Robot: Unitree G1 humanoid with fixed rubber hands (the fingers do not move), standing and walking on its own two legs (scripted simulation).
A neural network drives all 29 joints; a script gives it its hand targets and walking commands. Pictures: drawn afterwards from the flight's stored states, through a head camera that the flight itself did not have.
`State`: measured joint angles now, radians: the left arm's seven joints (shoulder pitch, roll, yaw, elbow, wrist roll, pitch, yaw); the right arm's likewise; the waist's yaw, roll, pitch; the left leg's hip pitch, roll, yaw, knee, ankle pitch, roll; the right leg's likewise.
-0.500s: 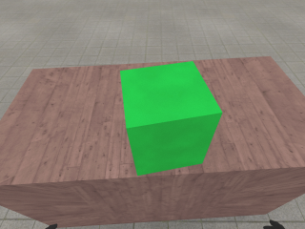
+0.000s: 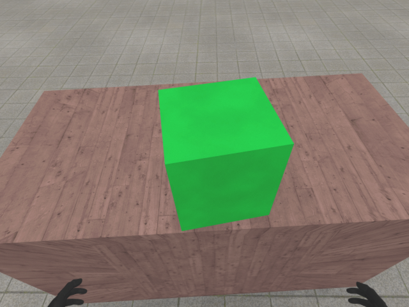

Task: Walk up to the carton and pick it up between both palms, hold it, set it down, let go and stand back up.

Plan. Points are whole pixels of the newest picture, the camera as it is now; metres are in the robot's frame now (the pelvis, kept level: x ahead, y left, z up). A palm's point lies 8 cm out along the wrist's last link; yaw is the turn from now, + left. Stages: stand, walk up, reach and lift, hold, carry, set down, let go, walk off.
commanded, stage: reach and lift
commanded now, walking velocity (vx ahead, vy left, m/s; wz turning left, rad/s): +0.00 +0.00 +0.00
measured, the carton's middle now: (217, 156) +0.42 +0.01 +0.05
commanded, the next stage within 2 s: none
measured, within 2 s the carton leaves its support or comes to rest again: neither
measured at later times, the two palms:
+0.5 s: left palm (90, 276) +0.20 +0.26 -0.05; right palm out of the picture +0.15 -0.32 -0.05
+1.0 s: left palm (91, 282) +0.18 +0.23 +0.00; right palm (397, 304) +0.16 -0.29 -0.01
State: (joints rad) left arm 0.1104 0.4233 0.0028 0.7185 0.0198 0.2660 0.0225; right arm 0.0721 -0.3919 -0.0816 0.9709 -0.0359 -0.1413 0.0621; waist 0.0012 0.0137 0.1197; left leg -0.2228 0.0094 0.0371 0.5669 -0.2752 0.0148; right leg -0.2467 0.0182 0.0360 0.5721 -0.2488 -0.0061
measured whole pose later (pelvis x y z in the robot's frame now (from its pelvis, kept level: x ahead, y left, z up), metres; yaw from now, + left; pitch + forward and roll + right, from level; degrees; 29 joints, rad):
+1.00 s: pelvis -0.01 -0.02 +0.01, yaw +0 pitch -4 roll +0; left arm 0.22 0.26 0.03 0.27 -0.02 0.16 0.12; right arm 0.27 -0.34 -0.08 0.41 0.07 -0.10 0.15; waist 0.00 0.00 0.02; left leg -0.18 0.04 0.03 0.41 -0.18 -0.01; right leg -0.20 0.05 0.02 0.41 -0.15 -0.03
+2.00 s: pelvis +0.02 -0.03 +0.02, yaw +1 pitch +0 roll +0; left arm 0.18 0.21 0.01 -0.15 -0.13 0.31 0.18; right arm 0.16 -0.30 -0.05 0.04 0.24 0.08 0.09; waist 0.00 -0.02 0.01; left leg -0.12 0.01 0.03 0.32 -0.20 -0.01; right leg -0.19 0.05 0.00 0.33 -0.15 -0.05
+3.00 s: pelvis +0.01 -0.03 +0.02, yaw +1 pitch +0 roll +0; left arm -0.55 0.21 0.13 0.10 -0.12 0.71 0.16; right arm -0.70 -0.41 -0.01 0.51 0.36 0.36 0.03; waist 0.03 -0.01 0.01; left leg -0.13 0.01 0.03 0.32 -0.19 -0.01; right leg -0.19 0.05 0.00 0.33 -0.14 -0.05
